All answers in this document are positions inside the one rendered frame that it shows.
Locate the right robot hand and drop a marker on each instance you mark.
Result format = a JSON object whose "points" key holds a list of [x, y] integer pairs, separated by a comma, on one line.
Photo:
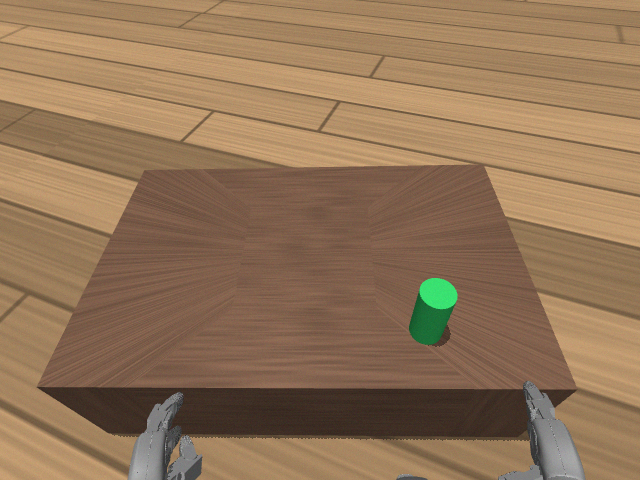
{"points": [[552, 448]]}

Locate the can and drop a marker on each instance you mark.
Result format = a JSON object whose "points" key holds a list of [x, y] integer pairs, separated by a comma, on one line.
{"points": [[434, 305]]}

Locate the left robot hand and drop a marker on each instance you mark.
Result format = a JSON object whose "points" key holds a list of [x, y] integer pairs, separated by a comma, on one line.
{"points": [[153, 448]]}

